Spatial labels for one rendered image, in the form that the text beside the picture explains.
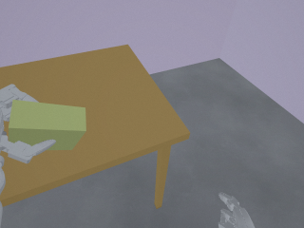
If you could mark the table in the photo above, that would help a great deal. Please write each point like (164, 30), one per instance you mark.
(126, 117)

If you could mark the robot left hand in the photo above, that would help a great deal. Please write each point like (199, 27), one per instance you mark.
(19, 151)

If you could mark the sponge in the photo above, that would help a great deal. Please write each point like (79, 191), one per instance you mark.
(33, 122)

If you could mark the robot right hand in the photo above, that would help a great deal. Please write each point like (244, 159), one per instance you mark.
(239, 219)

